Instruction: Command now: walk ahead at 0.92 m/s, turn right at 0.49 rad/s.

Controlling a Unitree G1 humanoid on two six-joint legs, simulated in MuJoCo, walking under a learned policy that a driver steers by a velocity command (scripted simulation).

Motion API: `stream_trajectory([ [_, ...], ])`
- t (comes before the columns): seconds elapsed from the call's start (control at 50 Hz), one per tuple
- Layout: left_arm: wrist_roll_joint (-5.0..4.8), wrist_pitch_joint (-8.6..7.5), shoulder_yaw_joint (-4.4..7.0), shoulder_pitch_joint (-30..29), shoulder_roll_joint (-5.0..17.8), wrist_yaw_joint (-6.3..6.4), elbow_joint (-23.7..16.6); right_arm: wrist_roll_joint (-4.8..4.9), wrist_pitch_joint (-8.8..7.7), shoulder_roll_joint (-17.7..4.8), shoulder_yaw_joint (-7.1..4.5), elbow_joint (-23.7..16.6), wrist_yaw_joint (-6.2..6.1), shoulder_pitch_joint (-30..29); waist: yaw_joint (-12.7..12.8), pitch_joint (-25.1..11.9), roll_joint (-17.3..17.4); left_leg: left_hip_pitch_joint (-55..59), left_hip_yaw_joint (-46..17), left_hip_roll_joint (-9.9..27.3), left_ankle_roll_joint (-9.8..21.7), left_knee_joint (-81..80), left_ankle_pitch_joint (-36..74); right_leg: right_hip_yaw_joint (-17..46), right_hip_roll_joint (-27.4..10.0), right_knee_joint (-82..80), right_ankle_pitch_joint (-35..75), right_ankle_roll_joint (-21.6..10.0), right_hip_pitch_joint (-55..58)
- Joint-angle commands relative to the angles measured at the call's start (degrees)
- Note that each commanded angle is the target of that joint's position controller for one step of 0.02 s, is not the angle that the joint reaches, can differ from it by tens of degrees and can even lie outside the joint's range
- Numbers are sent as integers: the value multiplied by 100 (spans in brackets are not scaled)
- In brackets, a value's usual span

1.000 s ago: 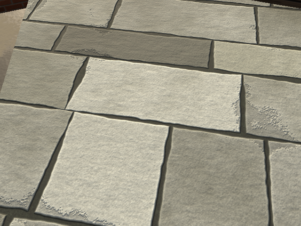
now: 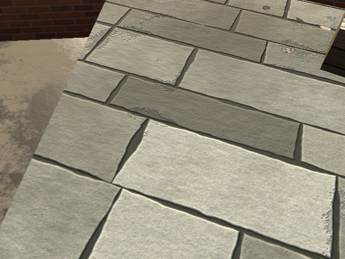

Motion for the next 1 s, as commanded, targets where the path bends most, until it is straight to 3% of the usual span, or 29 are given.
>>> stream_trajectory([
  [0.02,-64,103,49,-236,221,-123,-214,30,-268,-628,-159,-145,-7,41,30,714,685,83,-632,1270,-496,-1948,919,11,-138,-93,801,1,-1062],
  [0.12,-12,49,-73,-1278,141,-182,-548,45,-282,-433,-65,212,-140,601,-66,951,639,952,499,1062,-454,-1961,3666,-920,130,-1348,1143,-294,-1428],
  [0.14,-10,41,-120,-1421,104,-197,-637,48,-256,-470,-53,255,-186,589,-16,990,594,1056,660,1042,-483,-1952,4167,-1120,180,-1799,1111,-373,-1267],
  [0.18,-51,62,-172,-1356,137,-176,-696,47,-225,-715,-60,245,-291,385,225,766,676,1116,930,1033,-573,-1594,6671,-1618,568,-2614,1011,-598,-214],
  [0.22,-63,135,-120,-729,397,-118,-594,18,-140,-1114,-153,237,-456,278,668,227,1038,1603,907,1306,-567,-625,8887,-1780,871,-2800,702,-795,700],
  [0.26,-60,191,118,1257,916,-8,-46,-75,43,-1425,-276,22,-503,-348,1653,-618,1151,1245,667,1493,-408,1766,9397,-1456,1052,-2832,-74,-1116,2572],
  [0.28,-69,155,313,2336,1223,84,274,-49,112,-1485,-324,-115,-436,-802,2182,-833,815,290,519,1243,-251,4002,7789,-830,910,-3492,-362,-1463,3816],
  [0.3,-270,182,418,1858,1172,183,310,-6,71,-851,-188,-208,-247,-1372,1916,-161,-593,-1501,324,-101,-154,6399,1306,-144,676,-4033,-413,-1602,4257],
  [0.32,-25,188,436,920,1660,163,78,12,-130,-210,26,-904,-166,-835,526,-188,-1250,-3880,-615,-566,-485,7744,-735,2595,-139,-4148,544,-2518,4946],
  [0.34,-1,146,454,886,1595,193,-75,6,-299,-356,110,-1143,-145,-808,648,-855,-584,-4450,-1639,-334,-432,7592,-695,4230,-895,-5378,-1082,-2934,5311],
  [0.36,58,106,345,906,1056,261,-19,-20,-410,-645,97,-1092,-111,-907,421,-177,421,-4406,-1719,6,-342,6832,-339,4298,-917,-6051,-1870,-2549,4459],
  [0.38,89,50,267,689,798,291,37,-65,-395,-726,81,-1085,-102,-1015,89,295,892,-4095,-1684,266,-374,6137,-148,3836,-724,-6179,-1882,-2226,3565],
  [0.42,27,-165,212,401,837,364,-56,-296,-126,-678,157,-1009,-97,-971,-253,620,1036,-3497,-1608,555,-559,5393,-63,2970,-196,-6232,-1272,-1942,2356],
  [0.46,-32,-335,198,348,914,342,-99,-296,56,-615,230,-1151,-42,-1267,-286,800,939,-2958,-1269,782,-731,4282,231,2250,200,-6466,-874,-1805,1354],
  [0.5,-52,-424,195,507,853,329,-65,-171,44,-496,314,-1376,14,-1892,-12,881,688,-2570,-968,846,-738,2888,1216,1614,495,-6537,102,-1592,1097],
  [0.56,-166,-488,193,1049,798,243,124,-7,-2,-205,423,-1545,50,-2545,588,619,326,-1947,-595,543,-456,1289,2809,1235,516,-6557,1744,-1168,1744],
  [0.62,-83,-491,223,1249,964,253,226,22,-54,-409,335,-1608,-14,-2671,767,361,-34,-2074,-555,279,-154,605,2769,1172,166,-6039,3558,-976,3202],
  [0.66,-10,-494,253,1193,1160,307,273,-34,-105,-781,145,-1487,-79,-2114,424,-135,-183,-1478,-551,-84,33,351,2052,1174,-7,-5129,5125,-769,3989],
  [0.68,67,-473,291,1026,1358,324,249,24,-121,-1051,3,-1244,-125,-1271,-25,-636,-291,-695,-617,-196,120,436,1574,1150,-60,-4259,5471,-686,4074],
  [0.7,125,-453,301,593,1415,329,188,56,-105,-1241,-121,-901,-201,-3,-809,-1107,-269,553,-711,4,202,450,1359,959,62,-2915,5096,-623,3483],
  [0.72,181,-486,193,316,974,333,43,-41,-67,-1581,-271,-616,-309,1303,-1365,-1719,140,1926,-1602,816,278,823,-312,655,365,-907,3539,-600,2330],
  [0.74,-201,-543,-34,1094,60,238,-252,-214,-71,-2025,-392,-540,-224,1053,-445,-2239,2504,3086,-5336,2363,1064,-482,-1572,319,1441,1119,-1261,-225,255],
  [0.76,-81,-517,-81,944,435,303,-149,-145,-41,-1583,-399,-628,-82,462,-448,-1675,1606,2752,-6022,2244,1289,-1015,-2389,479,1015,1440,-1176,-374,-725],
  [0.78,-25,-476,-61,295,590,283,-224,-84,-69,-1058,-307,-656,-45,49,-436,-947,697,1964,-4933,2047,1219,-1015,-2090,449,640,1229,-693,-378,-846],
  [0.8,37,-462,-88,-68,564,232,-363,-89,-94,-743,-240,-498,-20,23,-345,-461,149,1119,-4246,1811,1104,-1109,-1402,382,495,843,-611,-386,-680],
  [0.82,133,-422,-111,-374,471,169,-535,-96,-134,-560,-175,-311,-27,120,-225,-204,119,581,-3669,1547,928,-1170,-975,462,353,507,-653,-390,-567],
  [0.86,213,-292,-223,-279,204,50,-631,-29,-211,-450,-124,-7,-61,301,50,87,551,-39,-3088,1297,800,-1453,-784,488,223,185,-747,-314,-502],
  [0.94,263,-260,-350,-1273,287,-9,-1168,128,-334,-685,-139,194,-45,493,140,700,584,-568,-2268,1088,897,-2218,96,3,-157,-1235,40,-84,-1034],
  [1.0,169,-353,-505,-2082,119,-135,-1433,221,-372,-789,-187,226,-38,669,-49,819,440,-1179,-1692,735,770,-2590,1563,-525,-50,-3141,1294,22,367],
])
